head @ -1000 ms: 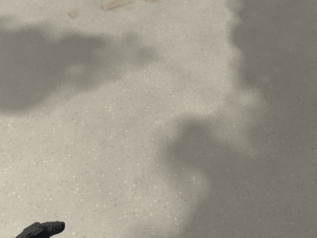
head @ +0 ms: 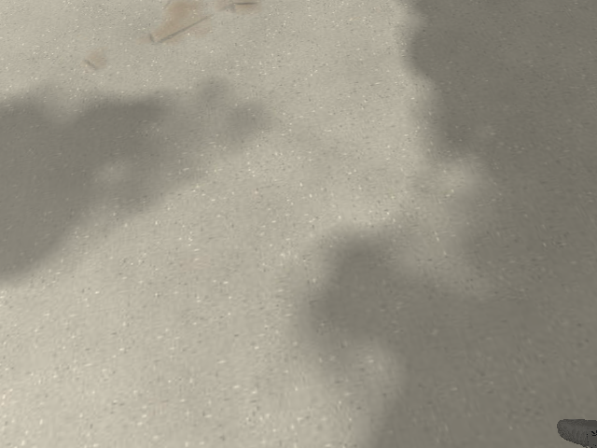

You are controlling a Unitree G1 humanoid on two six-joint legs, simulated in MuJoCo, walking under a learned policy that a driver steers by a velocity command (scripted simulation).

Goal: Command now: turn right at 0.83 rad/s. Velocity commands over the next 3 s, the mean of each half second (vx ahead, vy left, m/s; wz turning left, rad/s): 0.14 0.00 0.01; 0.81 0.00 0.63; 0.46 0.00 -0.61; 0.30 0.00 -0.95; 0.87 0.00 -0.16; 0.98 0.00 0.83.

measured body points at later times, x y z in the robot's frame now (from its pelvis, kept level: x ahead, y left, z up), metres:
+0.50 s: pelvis +0.11 +0.03 -0.01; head +0.13 +0.04 +0.44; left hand +0.20 +0.31 -0.11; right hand +0.26 -0.23 -0.11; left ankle +0.10 +0.16 -0.71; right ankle +0.01 -0.08 -0.74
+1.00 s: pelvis +0.44 +0.22 -0.01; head +0.46 +0.22 +0.44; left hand +0.47 +0.51 -0.10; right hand +0.63 +0.01 -0.12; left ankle +0.40 +0.25 -0.73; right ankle +0.54 +0.05 -0.63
